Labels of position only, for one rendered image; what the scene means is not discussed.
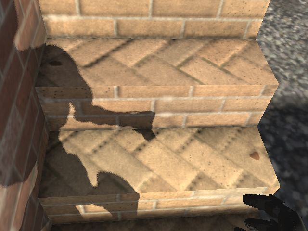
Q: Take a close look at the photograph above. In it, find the right robot hand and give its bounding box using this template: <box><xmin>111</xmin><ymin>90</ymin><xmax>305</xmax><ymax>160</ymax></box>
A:
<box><xmin>234</xmin><ymin>193</ymin><xmax>307</xmax><ymax>231</ymax></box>

